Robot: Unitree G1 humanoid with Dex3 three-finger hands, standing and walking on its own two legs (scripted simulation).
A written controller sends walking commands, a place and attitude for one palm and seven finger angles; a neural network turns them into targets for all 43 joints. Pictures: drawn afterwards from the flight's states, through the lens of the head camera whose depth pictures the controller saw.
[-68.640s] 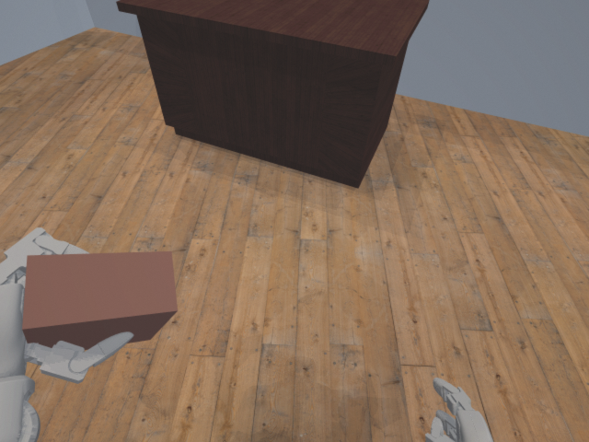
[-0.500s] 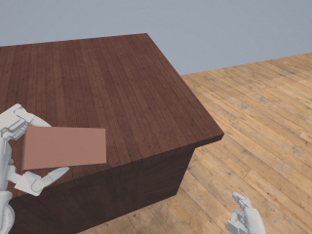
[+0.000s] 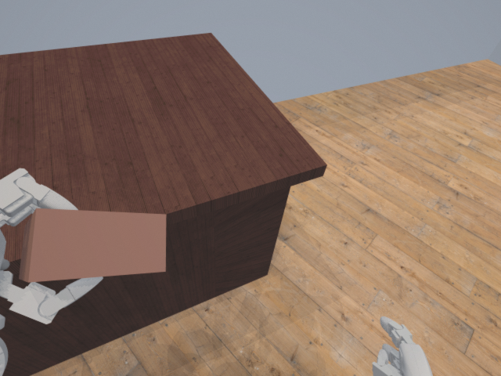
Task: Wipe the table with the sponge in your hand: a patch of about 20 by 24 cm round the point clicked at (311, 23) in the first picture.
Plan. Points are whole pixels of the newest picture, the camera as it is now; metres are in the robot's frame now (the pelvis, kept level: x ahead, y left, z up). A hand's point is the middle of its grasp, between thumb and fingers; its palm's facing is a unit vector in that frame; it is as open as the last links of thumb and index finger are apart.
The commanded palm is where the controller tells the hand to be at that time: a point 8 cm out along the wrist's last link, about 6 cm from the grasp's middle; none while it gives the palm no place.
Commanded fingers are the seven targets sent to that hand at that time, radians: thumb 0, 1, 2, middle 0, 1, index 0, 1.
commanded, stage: stop stepping back and stand still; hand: left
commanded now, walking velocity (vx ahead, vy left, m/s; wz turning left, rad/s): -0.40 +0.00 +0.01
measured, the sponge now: (108, 247) +0.24 +0.18 +0.16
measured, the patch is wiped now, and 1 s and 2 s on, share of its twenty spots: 1.00 1.00 1.00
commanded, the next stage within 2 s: stand and wait in 1.38 s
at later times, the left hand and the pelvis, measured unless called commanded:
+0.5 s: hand out of the picture +0.04 +0.19 +0.18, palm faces +0.36 -0.86 -0.36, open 10.0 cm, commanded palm -0.01 +0.23 +0.21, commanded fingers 0.00 0.10 1.30 -1.20 -1.60 -1.20 -1.60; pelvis -0.18 -0.04 -0.01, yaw -2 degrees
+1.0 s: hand out of the picture -0.06 +0.14 +0.20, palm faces +0.36 -0.85 -0.38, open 10.0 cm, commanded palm -0.10 +0.19 +0.21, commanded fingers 0.00 0.10 1.30 -1.20 -1.60 -1.20 -1.60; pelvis -0.26 -0.09 +0.01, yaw +0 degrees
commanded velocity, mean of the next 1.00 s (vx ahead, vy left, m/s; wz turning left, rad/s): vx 0.27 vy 0.07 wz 0.00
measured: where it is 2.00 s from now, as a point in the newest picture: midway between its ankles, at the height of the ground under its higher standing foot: outside the picture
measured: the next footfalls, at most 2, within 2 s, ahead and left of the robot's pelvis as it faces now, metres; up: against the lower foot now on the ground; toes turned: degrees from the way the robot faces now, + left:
right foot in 0.24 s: -0.01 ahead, -0.14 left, +0.00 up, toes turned -2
left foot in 0.46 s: -0.15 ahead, +0.08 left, +0.00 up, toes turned +2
